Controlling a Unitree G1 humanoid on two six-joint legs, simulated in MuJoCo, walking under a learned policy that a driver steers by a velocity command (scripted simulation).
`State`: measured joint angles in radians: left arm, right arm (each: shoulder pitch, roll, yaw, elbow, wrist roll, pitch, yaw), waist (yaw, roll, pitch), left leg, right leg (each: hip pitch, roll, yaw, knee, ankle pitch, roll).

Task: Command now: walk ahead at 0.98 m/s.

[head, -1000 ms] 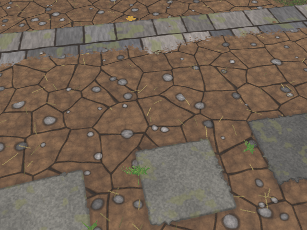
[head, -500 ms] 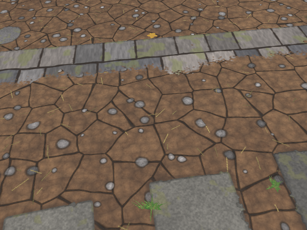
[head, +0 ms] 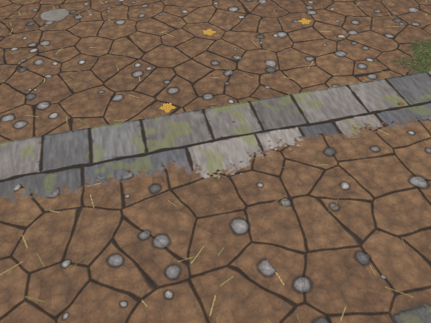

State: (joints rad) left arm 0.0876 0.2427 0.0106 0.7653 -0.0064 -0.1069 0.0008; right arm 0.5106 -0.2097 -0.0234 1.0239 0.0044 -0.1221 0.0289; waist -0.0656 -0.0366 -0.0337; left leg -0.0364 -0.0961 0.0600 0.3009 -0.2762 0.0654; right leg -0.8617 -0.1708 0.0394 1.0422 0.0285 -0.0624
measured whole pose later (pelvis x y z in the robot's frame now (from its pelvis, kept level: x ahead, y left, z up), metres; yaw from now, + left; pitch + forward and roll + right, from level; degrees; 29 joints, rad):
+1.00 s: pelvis +0.93 +0.01 +0.00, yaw +0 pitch +0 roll +2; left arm 0.11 0.26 0.02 0.76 -0.01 -0.10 0.00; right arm 0.49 -0.23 -0.03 0.96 0.00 -0.11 0.04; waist -0.07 -0.04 -0.01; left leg -0.06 -0.11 0.04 0.31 -0.25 0.08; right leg -0.77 -0.16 0.06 1.04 -0.07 -0.06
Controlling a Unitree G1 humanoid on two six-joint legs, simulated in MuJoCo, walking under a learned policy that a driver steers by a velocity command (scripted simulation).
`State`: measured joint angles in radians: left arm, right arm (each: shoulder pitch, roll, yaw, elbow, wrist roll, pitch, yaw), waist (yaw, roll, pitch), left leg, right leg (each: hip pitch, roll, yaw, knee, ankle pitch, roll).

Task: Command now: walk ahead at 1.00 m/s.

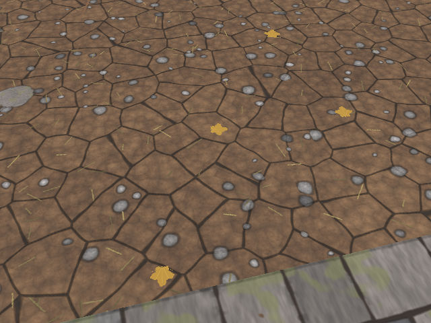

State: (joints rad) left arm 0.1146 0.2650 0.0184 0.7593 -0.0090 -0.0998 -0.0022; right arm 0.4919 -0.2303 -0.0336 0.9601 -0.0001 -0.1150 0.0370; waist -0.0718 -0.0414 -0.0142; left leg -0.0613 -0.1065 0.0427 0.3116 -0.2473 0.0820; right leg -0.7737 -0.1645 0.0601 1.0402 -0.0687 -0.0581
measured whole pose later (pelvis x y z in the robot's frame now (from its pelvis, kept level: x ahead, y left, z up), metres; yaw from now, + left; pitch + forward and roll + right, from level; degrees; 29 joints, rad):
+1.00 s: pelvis +0.43 +0.01 +0.00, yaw +0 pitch +0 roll +0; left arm 0.20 0.23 0.03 1.04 0.01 0.00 0.03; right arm 0.18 -0.20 -0.03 0.97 0.00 -0.02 -0.03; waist 0.01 0.00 0.02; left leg -0.26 0.00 -0.01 0.50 -0.24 0.01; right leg -0.22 -0.02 -0.02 0.48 -0.25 0.01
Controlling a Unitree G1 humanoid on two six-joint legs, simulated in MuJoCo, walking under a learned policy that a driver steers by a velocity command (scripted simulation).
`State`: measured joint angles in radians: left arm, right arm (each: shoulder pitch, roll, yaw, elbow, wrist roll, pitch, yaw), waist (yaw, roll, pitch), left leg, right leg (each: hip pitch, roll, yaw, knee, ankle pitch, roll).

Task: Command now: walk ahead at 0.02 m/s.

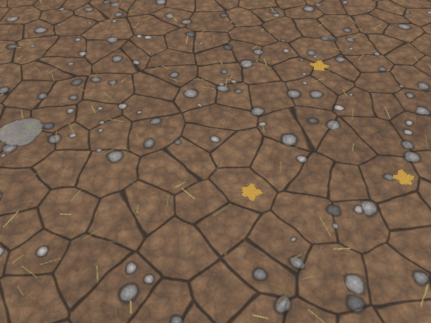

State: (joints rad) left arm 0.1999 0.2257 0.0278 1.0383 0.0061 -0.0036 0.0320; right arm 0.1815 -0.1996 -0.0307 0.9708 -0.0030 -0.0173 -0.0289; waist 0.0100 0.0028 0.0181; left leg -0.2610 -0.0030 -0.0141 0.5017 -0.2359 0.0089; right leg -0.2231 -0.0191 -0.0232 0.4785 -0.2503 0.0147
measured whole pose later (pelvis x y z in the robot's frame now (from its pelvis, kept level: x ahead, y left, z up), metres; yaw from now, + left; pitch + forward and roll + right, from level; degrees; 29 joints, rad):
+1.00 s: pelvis +0.01 +0.00 +0.00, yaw +0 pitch -1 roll +0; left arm 0.28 0.16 0.02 1.13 0.00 -0.01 0.05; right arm 0.22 -0.18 -0.03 1.11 0.00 0.01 -0.04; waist 0.00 0.00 0.03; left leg -0.22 -0.01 -0.01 0.47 -0.23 0.00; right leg -0.19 -0.02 -0.02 0.46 -0.25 0.01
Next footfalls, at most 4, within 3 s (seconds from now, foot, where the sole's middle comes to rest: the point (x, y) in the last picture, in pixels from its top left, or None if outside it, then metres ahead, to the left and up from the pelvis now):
1.96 left None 0.51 0.19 -0.81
2.46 right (219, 196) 1.02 0.02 -0.81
2.94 left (170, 115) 1.49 0.26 -0.81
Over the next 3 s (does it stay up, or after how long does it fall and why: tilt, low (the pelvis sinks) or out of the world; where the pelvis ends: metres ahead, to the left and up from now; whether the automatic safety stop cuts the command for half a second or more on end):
stays up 1.30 0.18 -0.07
